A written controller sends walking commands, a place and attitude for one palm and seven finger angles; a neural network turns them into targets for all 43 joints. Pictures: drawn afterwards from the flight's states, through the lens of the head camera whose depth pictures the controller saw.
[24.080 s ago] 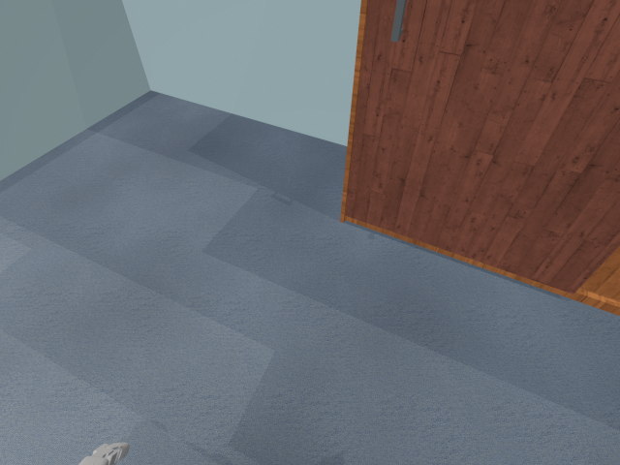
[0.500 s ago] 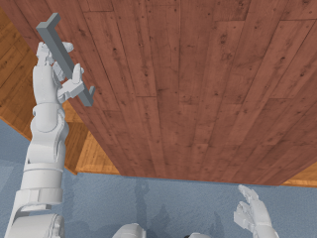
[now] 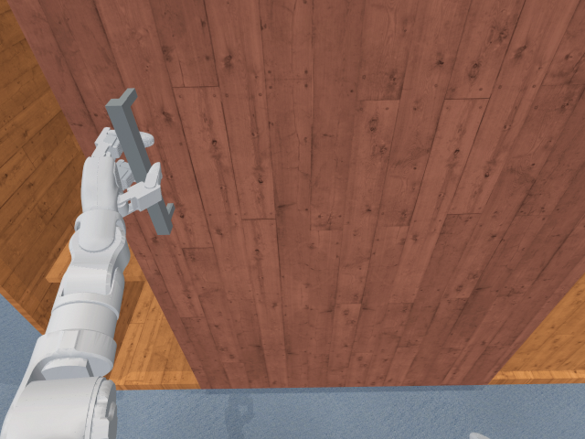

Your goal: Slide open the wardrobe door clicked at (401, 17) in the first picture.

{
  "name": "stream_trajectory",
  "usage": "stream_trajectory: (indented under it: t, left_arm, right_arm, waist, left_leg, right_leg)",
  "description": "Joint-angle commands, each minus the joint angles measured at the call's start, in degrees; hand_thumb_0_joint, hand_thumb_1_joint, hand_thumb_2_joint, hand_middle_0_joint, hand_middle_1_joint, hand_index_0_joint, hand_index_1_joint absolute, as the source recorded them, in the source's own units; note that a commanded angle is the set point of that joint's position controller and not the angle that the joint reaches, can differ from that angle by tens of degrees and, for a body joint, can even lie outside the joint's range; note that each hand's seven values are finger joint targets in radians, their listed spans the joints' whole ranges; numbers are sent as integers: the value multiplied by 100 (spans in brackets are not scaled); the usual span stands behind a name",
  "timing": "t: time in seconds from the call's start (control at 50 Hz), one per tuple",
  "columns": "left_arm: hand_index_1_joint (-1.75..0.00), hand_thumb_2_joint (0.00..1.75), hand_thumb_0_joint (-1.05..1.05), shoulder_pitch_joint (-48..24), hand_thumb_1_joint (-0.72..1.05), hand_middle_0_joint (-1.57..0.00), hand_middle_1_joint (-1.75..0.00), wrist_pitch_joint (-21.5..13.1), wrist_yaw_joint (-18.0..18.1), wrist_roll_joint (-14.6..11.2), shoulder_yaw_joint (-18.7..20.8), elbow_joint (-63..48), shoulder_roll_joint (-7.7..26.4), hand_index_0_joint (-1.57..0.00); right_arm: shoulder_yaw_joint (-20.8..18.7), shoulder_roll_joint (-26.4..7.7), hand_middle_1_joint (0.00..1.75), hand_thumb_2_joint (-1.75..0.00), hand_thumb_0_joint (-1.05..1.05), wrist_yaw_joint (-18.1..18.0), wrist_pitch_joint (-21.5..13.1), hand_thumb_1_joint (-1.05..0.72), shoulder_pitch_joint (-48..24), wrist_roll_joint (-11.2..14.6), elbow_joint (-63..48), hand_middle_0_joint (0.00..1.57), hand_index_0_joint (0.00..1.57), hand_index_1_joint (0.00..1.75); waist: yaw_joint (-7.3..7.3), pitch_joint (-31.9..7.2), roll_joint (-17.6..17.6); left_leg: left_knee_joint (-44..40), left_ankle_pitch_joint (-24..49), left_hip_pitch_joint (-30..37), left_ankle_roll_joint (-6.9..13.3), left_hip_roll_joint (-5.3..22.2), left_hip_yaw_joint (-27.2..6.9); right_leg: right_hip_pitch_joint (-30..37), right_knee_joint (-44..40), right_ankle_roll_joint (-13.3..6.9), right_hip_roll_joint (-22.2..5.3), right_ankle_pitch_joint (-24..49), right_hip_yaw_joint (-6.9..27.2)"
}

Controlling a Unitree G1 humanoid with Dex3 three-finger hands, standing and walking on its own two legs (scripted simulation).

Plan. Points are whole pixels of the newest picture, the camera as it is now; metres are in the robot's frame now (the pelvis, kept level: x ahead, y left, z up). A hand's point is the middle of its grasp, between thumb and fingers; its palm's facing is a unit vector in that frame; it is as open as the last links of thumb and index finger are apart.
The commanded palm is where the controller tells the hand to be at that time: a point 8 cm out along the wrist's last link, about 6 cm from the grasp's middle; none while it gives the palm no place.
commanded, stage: stop walking and hold the door there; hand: left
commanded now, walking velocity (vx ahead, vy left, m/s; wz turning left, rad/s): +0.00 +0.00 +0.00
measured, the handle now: (148, 167) +0.45 +0.23 +0.18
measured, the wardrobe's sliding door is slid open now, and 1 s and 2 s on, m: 0.32 0.32 0.32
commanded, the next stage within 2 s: loosen the grip on the handle in 0.48 s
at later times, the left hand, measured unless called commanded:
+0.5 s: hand (151, 186) +0.40 +0.20 +0.18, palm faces +0.23 -0.96 -0.16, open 6.6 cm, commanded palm +0.37 +0.26 +0.16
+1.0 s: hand (149, 185) +0.40 +0.21 +0.18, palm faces +0.27 -0.94 -0.19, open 13.4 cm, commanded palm +0.37 +0.26 +0.17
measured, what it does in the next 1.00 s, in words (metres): stands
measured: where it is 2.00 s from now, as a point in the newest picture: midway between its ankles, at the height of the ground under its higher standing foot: outside the picture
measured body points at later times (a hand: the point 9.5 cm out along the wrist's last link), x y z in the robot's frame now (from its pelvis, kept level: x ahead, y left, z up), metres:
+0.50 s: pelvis +0.00 +0.02 +0.00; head -0.02 +0.00 +0.45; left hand +0.38 +0.25 +0.19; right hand +0.13 -0.24 -0.11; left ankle -0.04 +0.09 -0.74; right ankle +0.06 -0.10 -0.74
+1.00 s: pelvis -0.03 -0.04 -0.01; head +0.00 -0.04 +0.44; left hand +0.38 +0.26 +0.20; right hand +0.09 -0.30 -0.11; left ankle -0.04 +0.09 -0.74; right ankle +0.06 -0.10 -0.74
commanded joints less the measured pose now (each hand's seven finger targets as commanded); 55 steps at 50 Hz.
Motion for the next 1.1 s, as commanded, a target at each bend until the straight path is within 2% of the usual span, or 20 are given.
stream_trajectory:
  t: [0.0, 0.24, 0.54, 0.56, 0.58, 0.6, 0.62, 0.64, 0.66, 0.7, 0.72, 0.74, 0.8, 0.82, 0.86, 0.92, 0.94, 0.96, 1.0, 1.08]
  left_arm:
    - [-140, 90, 0, -2090, 90, -45, -140, -348, 105, 27, 221, -984, 1243, -45]
    - [-140, 90, 0, -2317, 90, -45, -140, -457, 51, 34, -14, -1155, 933, -45]
    - [-140, 90, 0, -2414, 90, -45, -140, -485, 52, 35, -5, -1484, 950, -45]
    - [-140, 90, 0, -6742, 90, -45, -140, -562, 38, 987, 2078, -1701, 4208, -45]
    - [-140, 84, 0, -5101, 78, -45, -140, 62, -436, 804, 534, 765, 1502, -45]
    - [-140, 78, 0, -4159, 66, -45, -140, 76, -524, 343, 806, -4, 1575, -45]
    - [-140, 73, 0, -3334, 54, -45, -140, 54, -768, 137, 141, -233, 417, -45]
    - [-140, 67, 0, -3323, 42, -45, -140, -138, -802, -153, 1078, -623, 1300, -45]
    - [-140, 61, 0, -3286, 30, -45, -140, -278, -757, -191, 1152, -1022, 1498, -45]
    - [-140, 49, 0, -3333, 5, -45, -140, -635, -632, -7, 708, -1129, 1129, -45]
    - [-140, 43, 0, -3292, -7, -45, -140, -785, -592, 140, 259, -1282, 841, -45]
    - [-140, 37, 0, -2773, -19, -45, -140, -819, -546, 219, 322, -1121, 939, -45]
    - [-137, 20, 0, -3064, -55, -42, -137, -813, -504, 187, 445, -623, 1344, -42]
    - [-135, 20, 0, -3270, -55, -41, -135, -861, -561, 164, 471, -633, 1504, -41]
    - [-132, 20, 0, -3430, -55, -38, -132, -898, -638, 96, 609, -501, 1813, -38]
    - [-127, 20, 0, -3811, -55, -34, -127, -893, -669, 118, 454, -479, 1807, -34]
    - [-125, 20, 0, -3775, -55, -33, -125, -859, -664, 102, 423, -394, 1812, -33]
    - [-123, 20, 0, -4210, -55, -32, -123, -852, -626, 142, 791, -160, 2394, -32]
    - [-120, 20, 0, -4306, -55, -29, -120, -872, -601, 1, 899, -86, 2367, -29]
    - [-115, 20, 0, -4250, -55, -25, -115, -1064, -695, -94, 830, 75, 2191, -25]
  right_arm:
    - [-200, -693, 30, -90, 0, -96, -294, -90, -716, -2, -845, 20, 20, 30]
    - [-190, -615, 30, -90, 0, -144, -265, -90, -652, -28, -730, 20, 20, 30]
    - [-213, -575, 30, -90, 0, -142, -230, -90, -760, -20, -797, 20, 20, 30]
    - [-449, -410, 30, -90, 0, 170, -720, -90, -99, -186, -617, 20, 20, 30]
    - [-304, -556, 30, -90, 0, 298, -1131, -90, -358, -171, -875, 20, 20, 30]
    - [-445, -728, 30, -90, 0, 339, -1112, -90, 307, 47, -678, 20, 20, 30]
    - [-353, -619, 30, -90, 0, 350, -1082, -90, 142, 32, -772, 20, 20, 30]
    - [-397, -765, 30, -90, 0, 352, -1096, -90, 146, -84, -667, 20, 20, 30]
    - [-320, -713, 30, -90, 0, 390, -1168, -90, -53, -168, -774, 20, 20, 30]
    - [-273, -602, 30, -90, 0, 500, -1233, -90, -69, -164, -813, 20, 20, 30]
    - [-256, -597, 30, -90, 0, 568, -1254, -90, -41, -147, -885, 20, 20, 30]
    - [-290, -623, 30, -90, 0, 595, -1263, -90, -47, -101, -942, 20, 20, 30]
    - [-211, -696, 30, -90, 0, 487, -1276, -90, -216, -10, -976, 20, 20, 30]
    - [-181, -697, 30, -90, 0, 460, -1305, -90, -226, 22, -1016, 20, 20, 30]
    - [-168, -671, 30, -90, 0, 395, -1347, -90, -277, 55, -1001, 20, 20, 30]
    - [-206, -615, 30, -90, 0, 394, -1351, -90, -225, 82, -908, 20, 20, 30]
    - [-221, -621, 30, -90, 0, 397, -1348, -90, -221, 91, -874, 20, 20, 30]
    - [-215, -695, 30, -90, 0, 369, -1316, -90, -132, 85, -737, 20, 20, 30]
    - [-269, -696, 30, -90, 0, 385, -1261, -90, -125, 71, -678, 20, 20, 30]
    - [-279, -696, 30, -90, 0, 419, -1208, -90, -156, 73, -607, 20, 20, 30]
  waist:
    - [256, -914, -237]
    - [267, -938, -260]
    - [269, -1059, -132]
    - [235, 236, -1616]
    - [-310, -1791, -1341]
    - [55, -2027, -568]
    - [166, -1992, -29]
    - [338, -2200, 1045]
    - [446, -2049, 1349]
    - [227, -1537, 532]
    - [119, -1358, -140]
    - [187, -1289, -518]
    - [36, -689, -946]
    - [50, -803, -988]
    - [90, -967, -742]
    - [56, -1258, -160]
    - [44, -1292, -211]
    - [-51, -1255, -377]
    - [-52, -1403, -752]
    - [-10, -1639, -652]
  left_leg:
    - [-573, 998, 28, 0, 731, -670]
    - [-501, 1617, 159, -52, 811, -611]
    - [-332, 1928, 266, -123, 795, -589]
    - [-334, 2258, -293, 270, 817, -385]
    - [-279, 4380, -216, -4, 163, -849]
    - [-140, 5370, 593, -629, 427, -912]
    - [311, 5629, 894, -817, 492, -833]
    - [311, 5376, 1338, -842, 462, -785]
    - [312, 4838, 1186, -770, 373, -688]
    - [233, 3347, 148, -473, 256, -495]
    - [149, 2806, -188, -271, 248, -492]
    - [32, 2127, -499, -143, 233, -497]
    - [-236, 268, -1168, 21, 134, -474]
    - [-234, -13, -1231, 55, 85, -421]
    - [-82, -254, -1467, 60, -5, -328]
    - [73, -179, -1495, 22, -38, -345]
    - [121, -142, -1605, 6, -34, -371]
    - [184, -146, -1757, 11, -28, -411]
    - [256, -63, -1979, -15, -8, -513]
    - [266, 48, -2023, -34, -35, -557]
  right_leg:
    - [546, -199, 65, -748, 393, 464]
    - [463, 105, 45, -708, 880, 333]
    - [605, 167, 18, -751, 1184, 324]
    - [43, 216, -60, -295, 804, 309]
    - [921, 840, -259, -134, 2470, -304]
    - [717, 690, -273, -245, 1186, -411]
    - [251, 633, -215, -279, 1104, -436]
    - [83, 525, -191, -365, 769, -278]
    - [217, 418, -222, -384, 807, -219]
    - [638, 288, -204, -373, 1308, -246]
    - [686, 288, -174, -350, 1311, -244]
    - [708, 272, -152, -372, 1006, -213]
    - [529, -128, -66, -510, -671, 2]
    - [598, -257, -45, -538, -1117, 172]
    - [799, -472, -31, -678, -1755, 554]
    - [942, -535, -61, -802, -1894, 830]
    - [999, -550, -61, -853, -1910, 898]
    - [997, -599, -23, -885, -1987, 972]
    - [1276, -628, 54, -1031, -1831, 1175]
    - [1463, -462, 80, -1082, -1236, 1178]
